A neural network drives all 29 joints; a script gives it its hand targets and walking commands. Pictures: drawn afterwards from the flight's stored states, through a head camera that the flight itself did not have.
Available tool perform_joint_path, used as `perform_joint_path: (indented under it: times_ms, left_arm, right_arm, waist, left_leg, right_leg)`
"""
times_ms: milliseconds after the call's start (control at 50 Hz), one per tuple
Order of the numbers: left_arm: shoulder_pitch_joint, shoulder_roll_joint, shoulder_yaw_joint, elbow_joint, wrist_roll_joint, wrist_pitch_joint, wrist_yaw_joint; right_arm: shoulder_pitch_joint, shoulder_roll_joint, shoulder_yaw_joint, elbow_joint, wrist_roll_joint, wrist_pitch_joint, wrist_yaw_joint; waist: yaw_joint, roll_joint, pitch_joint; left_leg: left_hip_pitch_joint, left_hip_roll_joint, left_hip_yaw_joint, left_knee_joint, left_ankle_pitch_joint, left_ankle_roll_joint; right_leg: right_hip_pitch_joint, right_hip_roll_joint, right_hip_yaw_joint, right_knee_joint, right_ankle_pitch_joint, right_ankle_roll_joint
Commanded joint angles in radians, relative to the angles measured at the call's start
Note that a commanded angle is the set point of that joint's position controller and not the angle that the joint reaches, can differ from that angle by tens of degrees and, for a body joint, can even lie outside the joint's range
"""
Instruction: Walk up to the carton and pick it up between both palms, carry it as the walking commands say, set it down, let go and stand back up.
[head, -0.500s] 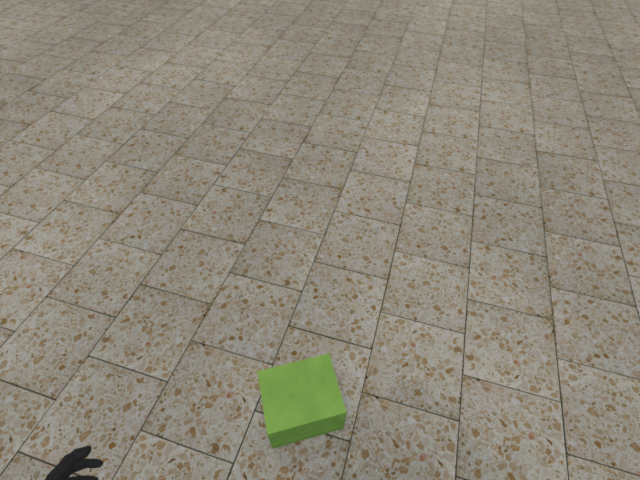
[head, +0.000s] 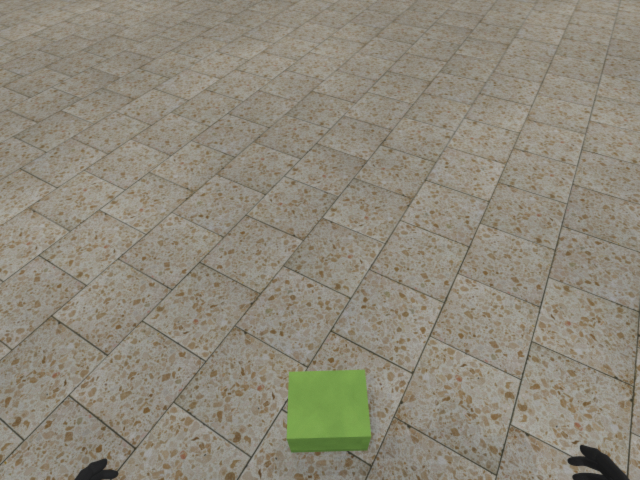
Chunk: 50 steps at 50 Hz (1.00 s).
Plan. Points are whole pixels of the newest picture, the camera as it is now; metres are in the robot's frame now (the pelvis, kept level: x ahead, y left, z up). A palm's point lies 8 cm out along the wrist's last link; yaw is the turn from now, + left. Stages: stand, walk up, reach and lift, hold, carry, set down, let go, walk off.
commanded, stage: walk up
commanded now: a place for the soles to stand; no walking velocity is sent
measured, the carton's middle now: (328, 411) +0.42 +0.02 -0.67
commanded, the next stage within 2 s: none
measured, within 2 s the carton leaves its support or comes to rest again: neither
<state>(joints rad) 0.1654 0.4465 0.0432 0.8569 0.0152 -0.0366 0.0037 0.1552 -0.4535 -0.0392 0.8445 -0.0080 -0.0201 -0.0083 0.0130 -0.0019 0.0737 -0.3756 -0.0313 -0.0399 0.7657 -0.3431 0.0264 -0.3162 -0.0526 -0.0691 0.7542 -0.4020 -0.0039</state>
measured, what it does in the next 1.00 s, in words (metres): stands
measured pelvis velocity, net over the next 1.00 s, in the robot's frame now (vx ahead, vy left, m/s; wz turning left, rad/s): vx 0.00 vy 0.00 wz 0.12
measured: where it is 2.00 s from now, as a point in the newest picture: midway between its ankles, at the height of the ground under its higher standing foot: outside the picture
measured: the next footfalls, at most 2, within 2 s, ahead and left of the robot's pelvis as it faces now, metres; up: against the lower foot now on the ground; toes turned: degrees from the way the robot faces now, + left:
none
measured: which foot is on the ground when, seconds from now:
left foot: down 0.00-1.00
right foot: down 0.00-1.00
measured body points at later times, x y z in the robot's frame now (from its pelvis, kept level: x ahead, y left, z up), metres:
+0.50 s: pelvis +0.00 +0.00 +0.02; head +0.02 +0.02 +0.46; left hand +0.09 +0.35 -0.09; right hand +0.16 -0.31 -0.08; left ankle +0.03 +0.12 -0.71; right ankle +0.00 -0.12 -0.71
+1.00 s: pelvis +0.00 +0.00 +0.01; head +0.03 +0.01 +0.46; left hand +0.08 +0.36 -0.08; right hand +0.17 -0.30 -0.09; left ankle +0.03 +0.12 -0.71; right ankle +0.00 -0.12 -0.71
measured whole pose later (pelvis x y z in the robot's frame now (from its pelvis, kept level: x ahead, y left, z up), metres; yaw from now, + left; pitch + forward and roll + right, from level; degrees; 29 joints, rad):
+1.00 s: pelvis +0.00 +0.00 +0.01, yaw +7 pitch -2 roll +0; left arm 0.08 0.45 0.06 0.96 0.01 -0.01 0.00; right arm 0.12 -0.43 -0.03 0.92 -0.02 0.00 0.01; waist 0.03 0.00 0.08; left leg -0.31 -0.09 -0.15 0.61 -0.26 0.01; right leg -0.21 -0.08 -0.16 0.60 -0.36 0.01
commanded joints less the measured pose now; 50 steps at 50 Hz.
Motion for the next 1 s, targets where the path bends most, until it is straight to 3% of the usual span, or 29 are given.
perform_joint_path:
  times_ms: [0, 40, 80, 220, 360, 480, 560, 600, 700, 740, 820, 860, 920, 980]
  left_arm:
    - [-0.062, 0.249, 0.05, -0.049, 0.001, -0.016, 0.008]
    - [-0.062, 0.225, 0.045, -0.042, -0.008, -0.014, 0.01]
    - [-0.069, 0.215, 0.043, -0.033, -0.011, -0.01, 0.011]
    - [-0.101, 0.213, 0.038, -0.001, -0.005, 0.0, 0.011]
    - [-0.113, 0.184, 0.037, 0.028, -0.008, 0.004, 0.005]
    - [-0.109, 0.206, 0.047, 0.051, 0.005, -0.004, 0.003]
    - [-0.127, 0.212, 0.052, 0.047, 0.006, 0.003, 0.005]
    - [-0.136, 0.203, 0.053, 0.043, 0.004, 0.009, 0.005]
    - [-0.114, 0.158, 0.049, 0.05, -0.007, 0.017, 0.001]
    - [-0.089, 0.156, 0.047, 0.063, -0.005, 0.012, 0.0]
    - [-0.105, 0.209, 0.06, 0.066, 0.009, 0.001, 0.003]
    - [-0.122, 0.216, 0.062, 0.056, 0.007, 0.005, 0.006]
    - [-0.144, 0.205, 0.062, 0.045, 0.002, 0.016, 0.005]
    - [-0.143, 0.173, 0.057, 0.037, -0.007, 0.025, 0.003]
  right_arm:
    - [0.027, -0.16, -0.039, -0.017, 0.0, -0.006, 0.003]
    - [0.008, -0.19, -0.048, -0.018, -0.004, -0.016, 0.007]
    - [-0.015, -0.2, -0.049, -0.018, 0.0, -0.014, 0.007]
    - [-0.075, -0.19, -0.036, 0.009, -0.006, -0.002, 0.009]
    - [-0.096, -0.194, -0.027, 0.017, -0.015, -0.001, 0.012]
    - [-0.095, -0.166, -0.024, 0.027, -0.011, 0.005, 0.018]
    - [-0.067, -0.16, -0.028, 0.038, -0.011, 0.009, 0.021]
    - [-0.059, -0.17, -0.031, 0.038, -0.013, 0.009, 0.021]
    - [-0.064, -0.195, -0.028, 0.022, -0.019, 0.003, 0.014]
    - [-0.092, -0.178, -0.02, 0.015, -0.016, 0.005, 0.011]
    - [-0.068, -0.146, -0.015, 0.034, -0.007, 0.007, 0.015]
    - [-0.045, -0.142, -0.018, 0.043, -0.008, 0.011, 0.017]
    - [-0.032, -0.155, -0.026, 0.041, -0.013, 0.01, 0.019]
    - [-0.043, -0.187, -0.03, 0.026, -0.015, 0.003, 0.014]
  waist:
    - [-0.025, -0.082, -0.071]
    - [-0.012, -0.073, -0.134]
    - [-0.003, -0.055, -0.17]
    - [0.004, 0.002, -0.115]
    - [0.01, 0.077, -0.114]
    - [0.003, 0.02, -0.107]
    - [-0.008, -0.017, -0.095]
    - [-0.008, -0.001, -0.087]
    - [0.013, 0.099, -0.109]
    - [0.028, 0.09, -0.104]
    - [0.008, -0.036, -0.101]
    - [-0.001, -0.06, -0.094]
    - [-0.003, -0.05, -0.085]
    - [0.005, 0.044, -0.093]
  left_leg:
    - [0.074, 0.041, -0.04, -0.04, 0.192, 0.03]
    - [0.139, 0.081, -0.109, -0.061, 0.432, 0.065]
    - [0.129, 0.101, -0.16, -0.075, 0.47, 0.09]
    - [0.044, 0.085, -0.198, -0.152, 0.329, 0.082]
    - [0.018, 0.126, -0.297, -0.291, 0.228, 0.1]
    - [0.012, 0.06, -0.185, -0.235, 0.229, 0.052]
    - [0.032, 0.043, -0.149, -0.203, 0.254, 0.047]
    - [0.03, 0.055, -0.182, -0.227, 0.257, 0.059]
    - [0.014, 0.131, -0.374, -0.355, 0.199, 0.115]
    - [-0.006, 0.113, -0.33, -0.341, 0.192, 0.096]
    - [0.006, 0.019, -0.144, -0.187, 0.275, 0.029]
    - [0.027, 0.018, -0.114, -0.165, 0.254, 0.025]
    - [0.058, 0.034, -0.141, -0.192, 0.341, 0.042]
    - [0.056, 0.09, -0.293, -0.271, 0.374, 0.095]
  right_leg:
    - [-0.005, -0.232, 0.247, -0.21, 0.411, -0.168]
    - [0.005, -0.155, 0.142, -0.14, 0.394, -0.092]
    - [0.038, -0.112, 0.105, -0.129, 0.306, -0.065]
    - [0.068, -0.117, 0.094, -0.195, 0.131, -0.08]
    - [0.119, -0.046, 0.052, -0.209, 0.017, -0.047]
    - [0.157, -0.129, 0.086, -0.314, 0.066, -0.077]
    - [0.142, -0.164, 0.077, -0.318, 0.059, -0.092]
    - [0.133, -0.14, 0.052, -0.288, 0.036, -0.082]
    - [0.145, -0.026, 0.027, -0.199, -0.026, -0.043]
    - [0.172, -0.043, 0.056, -0.264, -0.004, -0.052]
    - [0.205, -0.19, 0.123, -0.372, 0.134, -0.113]
    - [0.189, -0.221, 0.114, -0.359, 0.169, -0.13]
    - [0.156, -0.175, 0.056, -0.304, 0.119, -0.096]
    - [0.141, -0.074, 0.012, -0.196, 0.076, -0.056]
